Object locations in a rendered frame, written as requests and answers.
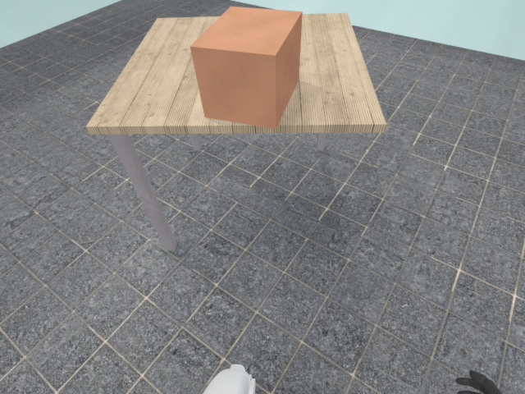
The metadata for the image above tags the left robot shin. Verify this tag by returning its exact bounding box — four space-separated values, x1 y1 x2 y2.
230 364 246 372

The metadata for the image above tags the table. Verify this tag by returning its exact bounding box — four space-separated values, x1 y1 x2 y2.
86 13 386 250

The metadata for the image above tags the robot left thigh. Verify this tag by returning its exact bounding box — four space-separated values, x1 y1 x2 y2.
203 369 256 394

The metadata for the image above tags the carton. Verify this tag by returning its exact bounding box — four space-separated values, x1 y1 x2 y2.
190 7 303 129

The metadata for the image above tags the right robot hand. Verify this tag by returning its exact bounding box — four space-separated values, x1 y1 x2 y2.
455 370 502 394

